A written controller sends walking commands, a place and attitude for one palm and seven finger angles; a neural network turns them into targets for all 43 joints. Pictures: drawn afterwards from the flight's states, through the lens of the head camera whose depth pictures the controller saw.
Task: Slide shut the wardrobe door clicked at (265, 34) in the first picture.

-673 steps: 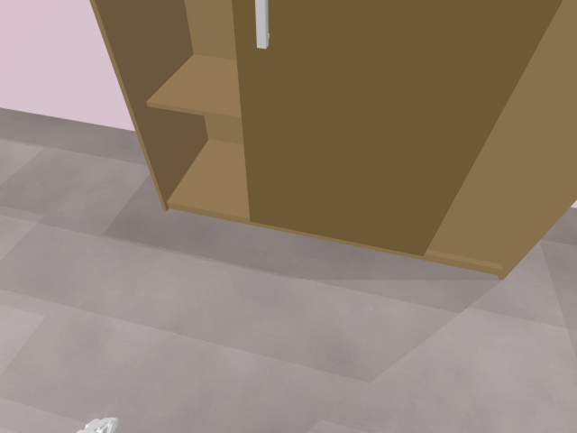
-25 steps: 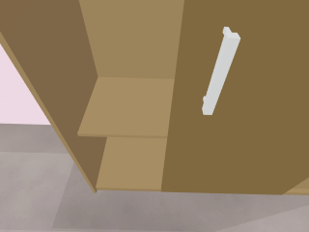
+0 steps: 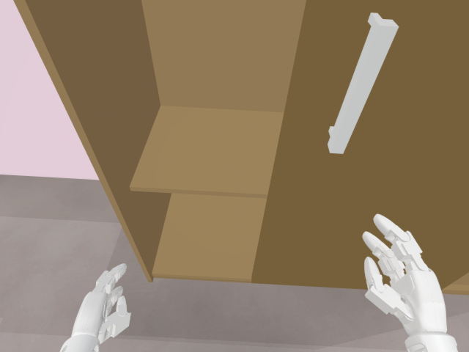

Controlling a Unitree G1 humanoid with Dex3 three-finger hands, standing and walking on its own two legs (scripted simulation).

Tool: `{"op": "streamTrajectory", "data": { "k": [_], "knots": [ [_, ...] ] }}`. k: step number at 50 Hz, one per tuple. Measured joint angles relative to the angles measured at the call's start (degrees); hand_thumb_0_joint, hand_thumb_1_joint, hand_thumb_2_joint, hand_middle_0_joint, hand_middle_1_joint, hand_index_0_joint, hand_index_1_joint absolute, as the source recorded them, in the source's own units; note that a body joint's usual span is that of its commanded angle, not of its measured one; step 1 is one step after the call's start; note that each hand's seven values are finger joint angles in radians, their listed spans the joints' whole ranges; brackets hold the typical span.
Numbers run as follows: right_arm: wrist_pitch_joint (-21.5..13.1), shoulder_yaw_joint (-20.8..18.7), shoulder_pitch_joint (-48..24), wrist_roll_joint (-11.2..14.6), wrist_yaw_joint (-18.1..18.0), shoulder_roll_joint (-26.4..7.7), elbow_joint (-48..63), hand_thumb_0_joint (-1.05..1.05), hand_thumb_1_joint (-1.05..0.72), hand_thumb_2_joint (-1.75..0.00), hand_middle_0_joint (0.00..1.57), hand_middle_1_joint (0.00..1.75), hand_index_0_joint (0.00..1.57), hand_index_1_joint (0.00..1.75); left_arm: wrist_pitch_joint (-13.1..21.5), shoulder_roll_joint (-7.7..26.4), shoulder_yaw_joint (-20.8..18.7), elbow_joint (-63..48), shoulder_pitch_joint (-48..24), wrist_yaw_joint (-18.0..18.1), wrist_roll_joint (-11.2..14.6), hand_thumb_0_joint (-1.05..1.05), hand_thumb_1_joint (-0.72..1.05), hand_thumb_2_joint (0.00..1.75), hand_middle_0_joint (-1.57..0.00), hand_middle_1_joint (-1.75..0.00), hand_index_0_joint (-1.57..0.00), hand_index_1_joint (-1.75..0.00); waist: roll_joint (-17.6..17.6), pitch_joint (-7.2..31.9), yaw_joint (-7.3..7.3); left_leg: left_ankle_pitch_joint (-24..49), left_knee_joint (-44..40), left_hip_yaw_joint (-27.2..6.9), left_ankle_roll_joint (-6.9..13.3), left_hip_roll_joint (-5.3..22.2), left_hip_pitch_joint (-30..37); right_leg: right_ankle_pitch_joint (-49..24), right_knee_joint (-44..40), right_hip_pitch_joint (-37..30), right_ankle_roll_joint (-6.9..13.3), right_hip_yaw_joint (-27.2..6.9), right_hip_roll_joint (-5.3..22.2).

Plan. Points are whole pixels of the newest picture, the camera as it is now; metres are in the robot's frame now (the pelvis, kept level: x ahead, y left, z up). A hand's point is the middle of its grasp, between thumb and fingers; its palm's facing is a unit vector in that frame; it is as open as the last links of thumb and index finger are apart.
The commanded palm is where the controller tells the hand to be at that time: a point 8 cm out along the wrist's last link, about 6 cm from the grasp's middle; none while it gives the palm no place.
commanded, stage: raise the hand with hooked fingers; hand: right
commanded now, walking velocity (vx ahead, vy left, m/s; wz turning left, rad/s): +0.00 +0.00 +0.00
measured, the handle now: (352, 90) +0.50 -0.14 +0.23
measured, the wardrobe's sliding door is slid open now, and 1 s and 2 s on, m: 0.42 0.42 0.42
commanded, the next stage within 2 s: move the hooked fingers beside the handle in 1.80 s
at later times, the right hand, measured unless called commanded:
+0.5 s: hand (429, 289) +0.22 -0.23 +0.11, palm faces -0.03 +1.00 -0.08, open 10.8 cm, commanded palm +0.18 -0.28 +0.11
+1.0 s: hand out of the picture +0.24 -0.28 +0.20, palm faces +0.05 +0.99 -0.14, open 13.6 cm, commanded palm +0.21 -0.33 +0.21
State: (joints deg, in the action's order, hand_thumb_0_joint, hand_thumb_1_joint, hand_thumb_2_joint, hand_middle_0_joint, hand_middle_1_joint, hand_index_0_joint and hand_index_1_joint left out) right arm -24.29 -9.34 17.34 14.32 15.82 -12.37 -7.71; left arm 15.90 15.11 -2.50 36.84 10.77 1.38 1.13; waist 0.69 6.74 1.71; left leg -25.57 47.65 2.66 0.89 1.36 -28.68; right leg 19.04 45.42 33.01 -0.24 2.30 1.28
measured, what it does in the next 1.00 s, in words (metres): stands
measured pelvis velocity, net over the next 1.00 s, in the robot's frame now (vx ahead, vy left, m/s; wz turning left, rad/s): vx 0.00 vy -0.02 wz -0.03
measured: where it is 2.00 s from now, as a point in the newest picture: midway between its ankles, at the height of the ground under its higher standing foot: outside the picture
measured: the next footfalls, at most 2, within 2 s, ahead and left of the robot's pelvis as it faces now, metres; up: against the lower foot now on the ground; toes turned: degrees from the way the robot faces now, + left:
none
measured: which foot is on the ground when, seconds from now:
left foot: down 0.00-1.00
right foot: down 0.00-1.00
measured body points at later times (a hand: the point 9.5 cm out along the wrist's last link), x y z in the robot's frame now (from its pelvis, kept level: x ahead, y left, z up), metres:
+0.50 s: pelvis -0.01 +0.00 +0.01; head -0.01 +0.01 +0.46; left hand +0.15 +0.22 -0.08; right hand +0.21 -0.29 +0.11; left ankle -0.02 +0.11 -0.70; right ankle +0.04 -0.12 -0.70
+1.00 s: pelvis +0.00 -0.02 +0.03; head -0.03 +0.00 +0.48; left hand +0.20 +0.19 -0.02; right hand +0.23 -0.34 +0.21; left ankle -0.02 +0.11 -0.70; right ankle +0.04 -0.12 -0.70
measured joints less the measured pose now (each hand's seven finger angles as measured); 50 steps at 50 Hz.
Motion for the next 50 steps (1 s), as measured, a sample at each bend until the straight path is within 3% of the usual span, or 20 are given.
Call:
{"op": "streamTrajectory", "data": {
  "k": [2, 4, 8, 11, 13, 16, 19, 22, 27, 34, 40, 50],
  "knots": [
    [0.1, -0.7, 1.4, 1.2, 5.2, -0.5, -0.1, 0.01, -0.72, -0.82, 0.21, 0.44, 0.21, 0.43, -0.9, 0.5, -0.4, -3.7, -1.2, -0.1, 0.6, 0.02, 0.91, 0.90, -0.20, -0.30, -0.20, -0.30, -0.6, 0.3, -0.53, -1.3, 3.1, -0.2, 0.2, -0.3, -2.1, 1.1, 2.9, 2.0, -0.3, 0.1, 0.4],
    [2.7, -1.4, 3.8, 2.4, 7.1, -0.8, 0.6, 0.01, -0.67, -0.80, 0.22, 0.46, 0.22, 0.46, -1.9, 0.9, -0.5, -6.7, -1.6, 0.5, 0.9, 0.02, 0.91, 0.90, -0.20, -0.30, -0.20, -0.30, -1.0, 0.3, -1.30, -2.2, 4.8, 0.0, 0.6, -0.5, -2.8, 2.0, 4.8, 2.9, -0.5, -0.2, 0.6],
    [5.1, -3.3, 8.2, 2.8, 4.4, -0.9, 3.3, 0.01, -0.57, -0.76, 0.23, 0.52, 0.23, 0.52, -2.6, 1.2, -0.4, -9.2, -0.7, 2.0, 0.7, 0.01, 0.91, 0.90, -0.20, -0.30, -0.20, -0.30, -0.8, -0.6, -3.12, -2.8, 5.4, 1.8, 0.9, -1.1, -1.9, 2.9, 6.9, 3.3, -0.8, -2.1, 1.1],
    [3.2, -4.1, 7.8, 2.6, 3.0, -1.8, 5.9, 0.01, -0.50, -0.73, 0.23, 0.57, 0.23, 0.56, -1.7, 1.0, 0.8, -7.7, 0.4, 2.8, 0.5, 0.01, 0.90, 0.90, -0.20, -0.30, -0.20, -0.30, -0.2, -1.6, -4.26, -2.6, 4.6, 3.6, 1.2, -1.5, -0.5, 2.9, 7.6, 3.2, -1.0, -3.9, 1.2],
    [2.1, -4.3, 5.7, 3.0, 4.0, -2.7, 6.5, 0.01, -0.45, -0.71, 0.23, 0.60, 0.23, 0.59, -1.0, 0.5, 2.2, -5.6, 0.8, 3.1, 0.6, 0.01, 0.90, 0.90, -0.20, -0.30, -0.20, -0.30, 0.4, -2.3, -4.56, -2.1, 3.6, 4.5, 1.3, -1.7, 0.5, 2.6, 7.5, 2.9, -1.0, -4.9, 1.2],
    [3.6, -4.2, 1.0, 3.7, 7.0, -4.4, 5.5, 0.01, -0.38, -0.68, 0.23, 0.64, 0.23, 0.64, -0.3, -0.5, 4.3, -2.7, 1.4, 3.4, 1.0, 0.01, 0.90, 0.90, -0.20, -0.30, -0.20, -0.30, 1.4, -3.2, -4.38, -0.9, 1.6, 4.9, 1.2, -1.9, 2.0, 1.6, 6.1, 1.8, -0.9, -5.4, 1.3],
    [8.0, -4.9, -2.6, 4.5, 9.3, -6.3, 3.7, 0.01, -0.31, -0.65, 0.24, 0.69, 0.24, 0.68, 0.3, -1.7, 5.7, -1.0, 2.4, 3.4, 1.2, 0.02, 0.90, 0.90, -0.20, -0.30, -0.20, -0.30, 2.2, -3.7, -3.51, 0.6, -1.0, 4.3, 1.0, -2.0, 3.5, 0.4, 3.4, -0.1, -0.8, -4.6, 1.4],
    [11.4, -6.8, -3.5, 5.8, 9.6, -7.5, 3.0, 0.01, -0.24, -0.62, 0.25, 0.73, 0.25, 0.73, 1.1, -2.4, 6.3, -0.5, 4.0, 3.1, 1.3, 0.02, 0.90, 0.90, -0.20, -0.30, -0.20, -0.30, 2.7, -3.4, -2.35, 2.0, -3.5, 3.0, 0.6, -1.8, 4.9, -0.8, 0.4, -2.2, -0.5, -3.3, 1.3],
    [13.2, -9.7, -3.4, 7.3, 8.3, -7.7, 4.3, 0.01, -0.12, -0.57, 0.26, 0.81, 0.26, 0.80, 2.8, -1.3, 5.8, -0.1, 6.7, 2.6, 1.5, 0.02, 0.90, 0.90, -0.20, -0.30, -0.20, -0.30, 2.8, -3.2, -1.74, 3.6, -6.6, 1.7, -0.1, -1.5, 6.9, -2.0, -3.0, -4.9, 0.2, -1.8, 1.0],
    [15.8, -9.3, -4.0, 5.8, 6.9, -7.7, 7.8, 0.00, 0.04, -0.50, 0.27, 0.91, 0.27, 0.91, 4.8, 1.4, 4.5, 0.9, 6.8, 3.2, 2.1, 0.02, 0.90, 0.90, -0.20, -0.30, -0.20, -0.30, 2.5, -4.0, -2.44, 4.8, -9.9, 1.3, -1.0, -0.8, 10.5, -2.9, -5.9, -8.4, 1.1, -1.3, 0.2],
    [18.8, -10.6, -7.8, 5.4, 6.4, -9.4, 8.3, 0.00, 0.18, -0.44, 0.28, 1.00, 0.28, 1.00, 5.3, 1.5, 4.8, 0.9, 4.4, 4.0, 2.3, 0.02, 0.90, 0.90, -0.20, -0.30, -0.20, -0.30, 1.9, -4.7, -3.28, 6.1, -13.4, 1.4, -1.3, -0.3, 14.6, -4.0, -9.0, -12.2, 1.4, -1.4, -0.4],
    [25.8, -13.8, -15.9, 5.7, 9.5, -13.1, 5.9, -0.01, 0.40, -0.35, 0.29, 1.14, 0.29, 1.14, 3.6, 0.0, 7.4, -0.6, 1.3, 3.7, 2.5, 0.02, 0.90, 0.90, -0.20, -0.30, -0.20, -0.30, 2.5, -5.2, -4.88, 8.2, -18.5, 1.9, -1.4, -0.1, 19.4, -6.1, -13.8, -16.7, 1.4, -1.7, -0.9]
  ]
}}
